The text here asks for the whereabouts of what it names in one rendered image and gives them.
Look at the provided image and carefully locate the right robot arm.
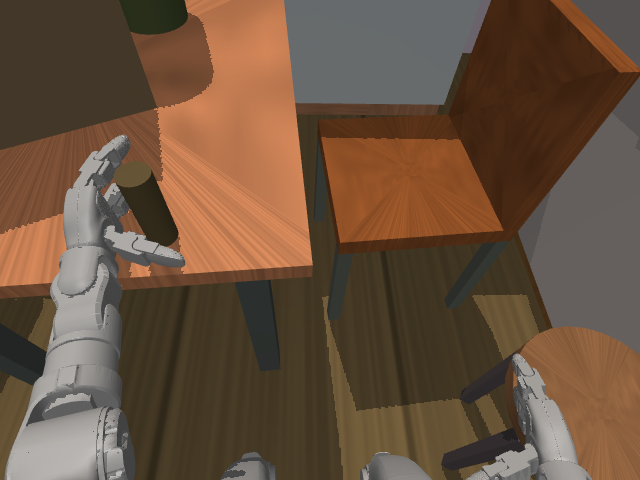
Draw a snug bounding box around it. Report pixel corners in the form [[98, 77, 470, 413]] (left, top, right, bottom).
[[536, 461, 592, 480]]

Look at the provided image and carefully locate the left robot arm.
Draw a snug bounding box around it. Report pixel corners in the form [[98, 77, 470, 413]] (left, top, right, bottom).
[[4, 246, 136, 480]]

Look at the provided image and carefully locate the left robot hand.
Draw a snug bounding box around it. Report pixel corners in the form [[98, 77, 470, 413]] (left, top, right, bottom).
[[63, 135, 185, 267]]

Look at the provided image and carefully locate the chair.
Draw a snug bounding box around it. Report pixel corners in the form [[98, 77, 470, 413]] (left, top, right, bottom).
[[314, 0, 640, 320]]

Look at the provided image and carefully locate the right robot hand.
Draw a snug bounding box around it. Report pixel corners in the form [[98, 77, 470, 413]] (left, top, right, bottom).
[[466, 353, 579, 480]]

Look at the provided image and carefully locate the stool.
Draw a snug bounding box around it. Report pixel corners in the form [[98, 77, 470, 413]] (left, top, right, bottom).
[[441, 326, 640, 480]]

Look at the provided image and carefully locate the table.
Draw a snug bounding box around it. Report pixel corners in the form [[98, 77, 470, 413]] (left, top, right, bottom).
[[0, 0, 313, 386]]

